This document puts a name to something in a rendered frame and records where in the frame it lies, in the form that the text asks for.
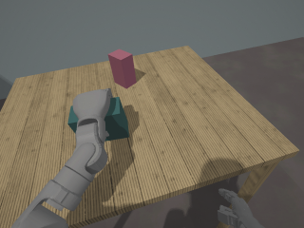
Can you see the robot right forearm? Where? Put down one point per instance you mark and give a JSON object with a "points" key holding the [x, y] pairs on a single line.
{"points": [[248, 222]]}

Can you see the table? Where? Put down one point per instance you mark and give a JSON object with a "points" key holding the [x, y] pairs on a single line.
{"points": [[188, 128]]}

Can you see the robot right hand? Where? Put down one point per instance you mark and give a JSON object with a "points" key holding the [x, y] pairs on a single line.
{"points": [[239, 208]]}

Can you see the sponge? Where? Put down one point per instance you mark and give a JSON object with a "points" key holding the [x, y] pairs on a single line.
{"points": [[116, 123]]}

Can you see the robot left hand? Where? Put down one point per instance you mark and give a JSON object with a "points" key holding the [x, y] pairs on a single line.
{"points": [[94, 102]]}

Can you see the robot left forearm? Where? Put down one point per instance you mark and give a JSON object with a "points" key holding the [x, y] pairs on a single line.
{"points": [[88, 158]]}

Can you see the left robot upper arm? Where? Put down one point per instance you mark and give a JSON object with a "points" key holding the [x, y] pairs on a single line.
{"points": [[41, 217]]}

